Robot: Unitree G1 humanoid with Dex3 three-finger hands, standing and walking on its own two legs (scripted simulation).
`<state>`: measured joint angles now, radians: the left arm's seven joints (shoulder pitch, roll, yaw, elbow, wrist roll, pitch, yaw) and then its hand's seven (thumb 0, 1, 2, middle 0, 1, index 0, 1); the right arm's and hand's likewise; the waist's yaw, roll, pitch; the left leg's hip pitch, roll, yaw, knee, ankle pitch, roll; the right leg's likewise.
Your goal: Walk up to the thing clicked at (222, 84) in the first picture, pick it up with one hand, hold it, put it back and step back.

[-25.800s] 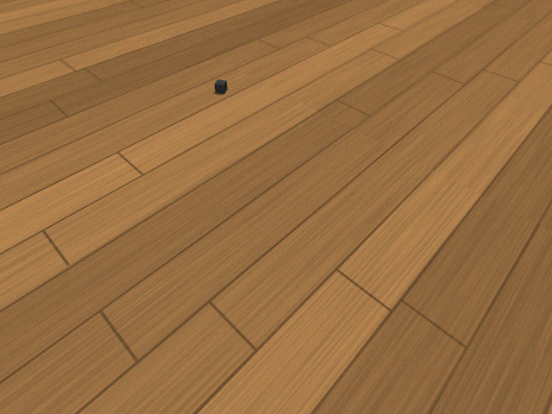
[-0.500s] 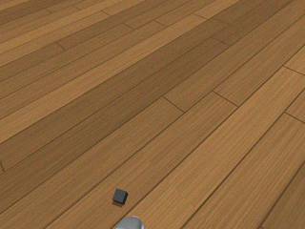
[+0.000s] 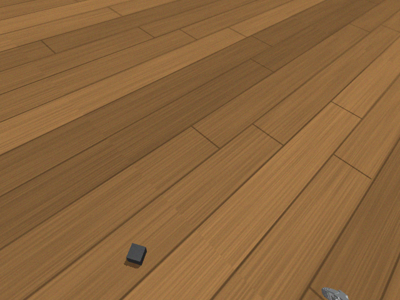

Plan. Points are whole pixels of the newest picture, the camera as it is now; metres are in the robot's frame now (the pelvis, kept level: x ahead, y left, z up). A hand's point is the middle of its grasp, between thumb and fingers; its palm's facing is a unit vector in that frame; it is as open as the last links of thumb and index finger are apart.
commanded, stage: walk up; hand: left
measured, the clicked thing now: (136, 254) +0.41 +0.22 -0.73
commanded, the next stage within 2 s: none
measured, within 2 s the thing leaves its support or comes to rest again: neither
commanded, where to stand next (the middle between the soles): +0.04 -0.03 m, yaw +1 degrees
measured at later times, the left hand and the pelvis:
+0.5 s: hand out of the picture +0.08 +0.21 -0.11, palm faces +0.04 -0.91 -0.40, open 7.4 cm; pelvis +0.00 -0.05 +0.01, yaw +2 degrees
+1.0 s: hand out of the picture +0.06 +0.23 -0.17, palm faces +0.03 -0.94 -0.34, open 7.4 cm; pelvis +0.00 -0.03 -0.01, yaw +2 degrees
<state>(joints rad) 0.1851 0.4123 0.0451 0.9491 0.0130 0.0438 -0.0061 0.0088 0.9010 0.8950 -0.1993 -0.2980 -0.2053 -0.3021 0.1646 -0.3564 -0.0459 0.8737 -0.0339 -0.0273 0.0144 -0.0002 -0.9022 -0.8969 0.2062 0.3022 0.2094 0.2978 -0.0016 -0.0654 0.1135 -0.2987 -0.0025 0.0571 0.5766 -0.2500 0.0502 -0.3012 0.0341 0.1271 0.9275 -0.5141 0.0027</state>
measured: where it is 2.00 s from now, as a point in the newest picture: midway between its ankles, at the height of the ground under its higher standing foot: outside the picture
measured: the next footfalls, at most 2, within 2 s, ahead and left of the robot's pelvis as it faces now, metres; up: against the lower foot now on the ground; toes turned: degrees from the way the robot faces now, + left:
right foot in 0.20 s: +0.05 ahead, -0.16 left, +0.00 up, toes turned -3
left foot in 0.68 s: +0.10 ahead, +0.11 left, +0.00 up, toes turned +5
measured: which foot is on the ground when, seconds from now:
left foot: down 0.00-0.22, up 0.24-0.66, down 0.68-1.00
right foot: up 0.00-0.18, down 0.20-0.70, up 0.72-1.00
